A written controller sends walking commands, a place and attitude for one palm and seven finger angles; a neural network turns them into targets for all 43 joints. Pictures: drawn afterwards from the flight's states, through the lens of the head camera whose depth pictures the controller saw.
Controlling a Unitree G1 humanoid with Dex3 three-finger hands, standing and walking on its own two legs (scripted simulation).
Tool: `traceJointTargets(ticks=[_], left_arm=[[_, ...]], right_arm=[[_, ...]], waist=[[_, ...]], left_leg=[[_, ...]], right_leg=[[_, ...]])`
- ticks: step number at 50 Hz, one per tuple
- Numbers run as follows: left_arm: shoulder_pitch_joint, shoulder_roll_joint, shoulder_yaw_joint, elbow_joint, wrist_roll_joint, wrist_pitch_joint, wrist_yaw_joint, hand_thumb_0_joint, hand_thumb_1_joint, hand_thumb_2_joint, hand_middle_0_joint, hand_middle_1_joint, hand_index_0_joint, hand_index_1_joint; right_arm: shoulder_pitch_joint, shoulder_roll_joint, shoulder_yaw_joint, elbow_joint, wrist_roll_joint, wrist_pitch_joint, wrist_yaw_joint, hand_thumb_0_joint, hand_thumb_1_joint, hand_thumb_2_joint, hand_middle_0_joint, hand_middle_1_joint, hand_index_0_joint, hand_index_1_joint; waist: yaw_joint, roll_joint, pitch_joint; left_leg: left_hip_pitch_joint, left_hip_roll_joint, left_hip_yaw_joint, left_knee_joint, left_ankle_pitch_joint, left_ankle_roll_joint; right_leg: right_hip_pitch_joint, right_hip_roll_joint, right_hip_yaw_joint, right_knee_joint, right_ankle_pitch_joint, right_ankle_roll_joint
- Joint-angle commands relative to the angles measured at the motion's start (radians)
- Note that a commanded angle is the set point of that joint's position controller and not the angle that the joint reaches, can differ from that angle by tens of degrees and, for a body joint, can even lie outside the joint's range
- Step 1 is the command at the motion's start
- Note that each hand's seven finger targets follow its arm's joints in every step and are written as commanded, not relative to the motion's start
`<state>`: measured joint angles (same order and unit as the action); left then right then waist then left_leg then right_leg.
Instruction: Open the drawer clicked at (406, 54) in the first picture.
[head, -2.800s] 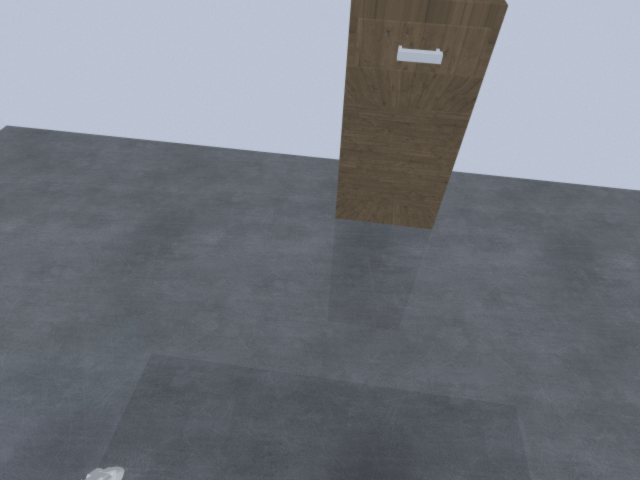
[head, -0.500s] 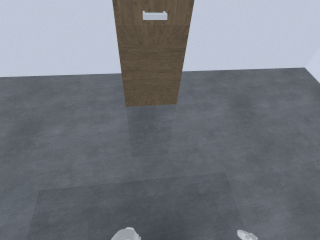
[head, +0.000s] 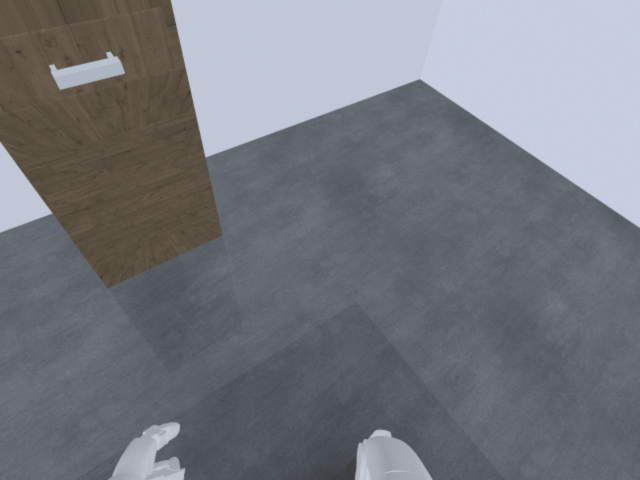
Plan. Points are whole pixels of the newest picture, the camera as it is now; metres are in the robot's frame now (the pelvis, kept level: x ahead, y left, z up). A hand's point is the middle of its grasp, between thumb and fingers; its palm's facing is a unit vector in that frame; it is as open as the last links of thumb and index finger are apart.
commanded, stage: walk to a spot facing it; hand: left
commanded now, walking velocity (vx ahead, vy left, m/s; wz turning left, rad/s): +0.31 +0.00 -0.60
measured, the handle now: (85, 67) +0.89 +0.50 +0.01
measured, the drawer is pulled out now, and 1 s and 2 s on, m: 0.00 0.00 0.00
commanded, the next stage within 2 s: turn to face it in 1.08 s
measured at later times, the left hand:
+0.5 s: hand (192, 385) +0.28 +0.19 -0.16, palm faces -0.15 -0.95 -0.26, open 7.3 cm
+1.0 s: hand (271, 254) +0.53 +0.09 -0.16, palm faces -0.55 -0.80 -0.23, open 7.4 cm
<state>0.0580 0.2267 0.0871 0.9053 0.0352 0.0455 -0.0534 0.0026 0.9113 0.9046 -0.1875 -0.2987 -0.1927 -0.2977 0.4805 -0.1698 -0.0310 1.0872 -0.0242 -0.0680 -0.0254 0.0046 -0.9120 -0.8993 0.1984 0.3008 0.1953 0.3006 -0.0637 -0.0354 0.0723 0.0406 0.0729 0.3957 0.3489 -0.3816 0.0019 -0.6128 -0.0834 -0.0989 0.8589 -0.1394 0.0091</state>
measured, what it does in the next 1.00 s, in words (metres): walks ahead, turning right: right foot, then left foot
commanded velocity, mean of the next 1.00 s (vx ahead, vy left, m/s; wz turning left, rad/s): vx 0.14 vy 0.00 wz -0.59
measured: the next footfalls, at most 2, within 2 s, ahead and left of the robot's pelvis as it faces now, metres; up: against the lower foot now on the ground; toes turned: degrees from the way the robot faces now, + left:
right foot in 0.12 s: +0.19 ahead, -0.10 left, +0.00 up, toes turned -12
left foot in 0.58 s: +0.41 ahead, +0.09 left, +0.00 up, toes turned -13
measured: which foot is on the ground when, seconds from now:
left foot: down 0.00-0.12, up 0.14-0.56, down 0.58-1.00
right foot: up 0.00-0.10, down 0.12-0.60, up 0.62-1.00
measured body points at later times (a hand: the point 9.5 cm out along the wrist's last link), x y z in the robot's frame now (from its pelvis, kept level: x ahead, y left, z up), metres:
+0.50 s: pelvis +0.21 -0.01 +0.00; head +0.23 -0.02 +0.45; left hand +0.29 +0.24 -0.14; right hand +0.31 -0.27 -0.12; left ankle +0.34 +0.12 -0.70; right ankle +0.15 -0.09 -0.74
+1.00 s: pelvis +0.32 -0.02 -0.01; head +0.35 -0.04 +0.44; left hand +0.56 +0.13 -0.14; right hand +0.18 -0.23 -0.16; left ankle +0.37 +0.09 -0.74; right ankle +0.29 -0.14 -0.72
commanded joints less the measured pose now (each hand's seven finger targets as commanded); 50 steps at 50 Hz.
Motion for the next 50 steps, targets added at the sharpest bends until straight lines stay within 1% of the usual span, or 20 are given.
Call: traceJointTargets(ticks=[1, 3, 5, 6, 7, 8, 9, 11, 13, 18, 24, 27, 28, 29, 30, 32, 34, 37, 47, 50], left_arm=[[-0.114, -0.008, -0.022, -0.101, -0.001, -0.040, -0.004, 0.000, 0.900, 0.900, -0.200, -0.300, -0.200, -0.300], [0.003, 0.019, -0.012, -0.070, 0.000, -0.053, 0.002, 0.000, 0.900, 0.900, -0.200, -0.300, -0.200, -0.300], [0.273, 0.124, 0.017, 0.010, 0.002, -0.075, 0.016, 0.000, 0.900, 0.900, -0.200, -0.300, -0.200, -0.300], [0.374, 0.236, 0.039, 0.027, -0.005, -0.086, 0.030, 0.000, 0.900, 0.900, -0.200, -0.300, -0.200, -0.300], [0.406, 0.294, 0.048, 0.041, -0.036, -0.078, 0.041, 0.000, 0.900, 0.900, -0.200, -0.300, -0.200, -0.300], [0.359, 0.277, 0.047, 0.017, -0.035, -0.079, 0.046, 0.000, 0.900, 0.900, -0.200, -0.300, -0.200, -0.300], [0.285, 0.230, 0.037, -0.001, -0.035, -0.079, 0.051, 0.000, 0.900, 0.900, -0.200, -0.300, -0.200, -0.300], [0.188, 0.155, 0.016, -0.014, -0.028, -0.095, 0.061, 0.000, 0.900, 0.900, -0.200, -0.300, -0.200, -0.300], [0.160, 0.138, 0.012, -0.010, -0.016, -0.107, 0.059, 0.000, 0.900, 0.900, -0.200, -0.300, -0.200, -0.300], [0.215, 0.126, 0.017, 0.005, -0.013, -0.115, 0.049, 0.000, 0.900, 0.900, -0.200, -0.300, -0.200, -0.300], [0.269, 0.163, 0.024, -0.005, -0.013, -0.100, 0.050, 0.000, 0.900, 0.900, -0.200, -0.300, -0.200, -0.300], [0.248, 0.168, 0.029, -0.014, -0.020, -0.086, 0.053, 0.000, 0.900, 0.900, -0.200, -0.300, -0.200, -0.300], [0.244, 0.141, 0.024, -0.023, -0.027, -0.084, 0.052, 0.000, 0.900, 0.900, -0.200, -0.300, -0.200, -0.300], [0.287, 0.079, 0.016, -0.033, -0.039, -0.083, 0.042, 0.000, 0.900, 0.900, -0.200, -0.300, -0.200, -0.300], [0.281, 0.082, 0.008, -0.046, -0.030, -0.089, 0.041, 0.000, 0.900, 0.900, -0.200, -0.300, -0.200, -0.300], [0.249, 0.098, 0.023, -0.030, -0.017, -0.067, 0.036, 0.000, 0.900, 0.900, -0.200, -0.300, -0.200, -0.300], [0.250, 0.079, 0.025, -0.021, -0.010, -0.044, 0.019, 0.000, 0.900, 0.900, -0.200, -0.300, -0.200, -0.300], [0.281, 0.047, 0.023, -0.017, -0.015, -0.012, 0.017, 0.000, 0.900, 0.900, -0.200, -0.300, -0.200, -0.300], [0.081, 0.014, 0.012, -0.092, -0.010, -0.012, 0.020, 0.000, 0.900, 0.900, -0.200, -0.300, -0.200, -0.300], [0.178, 0.066, 0.019, -0.067, -0.008, -0.033, 0.031, 0.000, 0.900, 0.900, -0.200, -0.300, -0.200, -0.300]], right_arm=[[0.070, -0.139, -0.027, -0.039, -0.005, -0.014, -0.007, 0.000, -0.900, -0.900, 0.200, 0.300, 0.200, 0.300], [0.042, -0.178, -0.037, -0.052, -0.001, -0.012, -0.006, 0.000, -0.900, -0.900, 0.200, 0.300, 0.200, 0.300], [0.000, -0.193, -0.039, -0.089, 0.016, -0.007, 0.010, 0.000, -0.900, -0.900, 0.200, 0.300, 0.200, 0.300], [0.014, -0.117, -0.027, -0.128, 0.033, -0.005, 0.015, 0.000, -0.900, -0.900, 0.200, 0.300, 0.200, 0.300], [-0.083, -0.105, -0.027, -0.169, 0.029, -0.010, 0.002, 0.000, -0.900, -0.900, 0.200, 0.300, 0.200, 0.300], [-0.095, -0.122, -0.033, -0.180, 0.020, -0.013, 0.000, 0.000, -0.900, -0.900, 0.200, 0.300, 0.200, 0.300], [-0.129, -0.130, -0.041, -0.183, 0.016, -0.005, 0.002, 0.000, -0.900, -0.900, 0.200, 0.300, 0.200, 0.300], [-0.154, -0.101, -0.035, -0.165, 0.001, 0.020, 0.007, 0.000, -0.900, -0.900, 0.200, 0.300, 0.200, 0.300], [-0.090, -0.075, -0.033, -0.148, -0.003, 0.040, 0.010, 0.000, -0.900, -0.900, 0.200, 0.300, 0.200, 0.300], [-0.229, -0.074, -0.036, -0.208, -0.005, 0.037, 0.028, 0.000, -0.900, -0.900, 0.200, 0.300, 0.200, 0.300], [-0.416, -0.092, -0.031, -0.288, 0.006, 0.018, 0.035, 0.000, -0.900, -0.900, 0.200, 0.300, 0.200, 0.300], [-0.350, -0.131, -0.037, -0.270, 0.009, 0.010, 0.020, 0.000, -0.900, -0.900, 0.200, 0.300, 0.200, 0.300], [-0.245, -0.185, -0.048, -0.239, 0.004, 0.005, 0.006, 0.000, -0.900, -0.900, 0.200, 0.300, 0.200, 0.300], [-0.129, -0.303, -0.072, -0.215, -0.010, 0.001, 0.001, 0.000, -0.900, -0.900, 0.200, 0.300, 0.200, 0.300], [-0.080, -0.327, -0.066, -0.220, 0.001, 0.019, 0.006, 0.000, -0.900, -0.900, 0.200, 0.300, 0.200, 0.300], [-0.220, -0.239, -0.041, -0.248, 0.002, 0.017, 0.003, 0.000, -0.900, -0.900, 0.200, 0.300, 0.200, 0.300], [-0.302, -0.174, -0.025, -0.252, 0.002, 0.018, 0.002, 0.000, -0.900, -0.900, 0.200, 0.300, 0.200, 0.300], [-0.313, -0.165, -0.028, -0.241, 0.005, 0.019, -0.003, 0.000, -0.900, -0.900, 0.200, 0.300, 0.200, 0.300], [-0.207, -0.209, -0.075, -0.178, -0.006, 0.046, 0.008, 0.000, -0.900, -0.900, 0.200, 0.300, 0.200, 0.300], [-0.197, -0.210, -0.079, -0.183, -0.001, 0.057, 0.016, 0.000, -0.900, -0.900, 0.200, 0.300, 0.200, 0.300]], waist=[[0.009, 0.168, 0.051], [0.067, 0.200, -0.048], [0.197, 0.137, -0.227], [0.212, -0.061, -0.350], [0.215, -0.065, -0.352], [0.189, -0.078, -0.327], [0.149, -0.023, -0.227], [0.073, 0.101, -0.083], [0.020, 0.031, -0.083], [0.053, -0.068, -0.068], [0.110, -0.109, -0.055], [0.062, -0.094, -0.083], [0.014, -0.011, -0.136], [-0.020, 0.266, -0.259], [-0.025, 0.294, -0.245], [0.021, 0.223, -0.122], [0.069, 0.199, -0.028], [0.093, 0.219, -0.067], [0.026, 0.231, -0.068], [0.092, 0.131, -0.130]], left_leg=[[0.066, 0.278, -0.090, -0.015, 0.908, 0.081], [0.098, 0.276, -0.051, 0.178, 1.163, 0.062], [-0.172, 0.260, -0.041, 0.595, 0.948, 0.003], [-0.564, 0.099, -0.083, 0.932, -0.017, -0.059], [-0.734, 0.036, -0.229, 1.143, -0.250, -0.065], [-0.743, 0.070, -0.351, 1.154, -0.129, -0.058], [-0.751, 0.103, -0.373, 1.134, -0.051, -0.063], [-0.650, 0.141, -0.376, 0.990, 0.027, -0.065], [-0.590, 0.130, -0.360, 0.888, 0.051, -0.077], [-0.624, 0.094, -0.352, 0.660, 0.149, -0.090], [-0.512, 0.009, -0.332, 0.366, 0.123, -0.071], [-0.264, -0.025, -0.315, 0.142, 0.180, -0.061], [-0.033, 0.044, -0.372, 0.066, 0.233, -0.037], [0.201, 0.348, -0.682, 0.059, 0.379, 0.067], [0.134, 0.484, -0.755, 0.020, 0.485, 0.147], [-0.107, 0.420, -0.640, -0.054, 0.305, 0.135], [-0.247, 0.329, -0.467, -0.076, 0.338, 0.096], [-0.265, 0.294, -0.311, -0.061, 0.413, 0.094], [-0.167, 0.332, -0.195, 0.045, 0.499, 0.097], [-0.237, 0.295, -0.121, 0.304, 0.502, 0.010]], right_leg=[[-0.012, 0.069, -0.079, -0.141, -0.080, -0.057], [0.147, 0.127, -0.110, -0.208, -0.130, -0.098], [0.664, 0.093, -0.055, -0.336, 0.016, -0.145], [0.998, -0.229, 0.422, -0.343, 0.234, -0.278], [1.003, -0.356, 0.624, -0.413, 0.514, -0.363], [0.904, -0.321, 0.566, -0.450, 0.441, -0.326], [0.769, -0.296, 0.537, -0.489, 0.308, -0.309], [0.459, -0.205, 0.382, -0.552, 0.242, -0.247], [0.351, -0.145, 0.290, -0.567, 0.243, -0.223], [0.344, -0.074, 0.303, -0.572, 0.120, -0.215], [0.403, -0.090, 0.392, -0.509, 0.182, -0.195], [0.350, -0.047, 0.383, -0.374, 0.224, -0.142], [0.224, 0.011, 0.340, -0.221, 0.192, -0.101], [0.021, 0.143, 0.193, 0.062, -0.229, -0.035], [-0.016, 0.120, 0.126, 0.294, -0.504, -0.009], [-0.027, 0.052, 0.125, 0.431, -0.411, 0.014], [0.012, 0.010, 0.100, 0.417, -0.297, 0.027], [0.062, -0.005, 0.069, 0.365, -0.229, 0.043], [0.174, 0.021, -0.019, -0.096, -0.218, 0.035], [0.433, 0.053, -0.037, -0.350, -0.040, -0.006]])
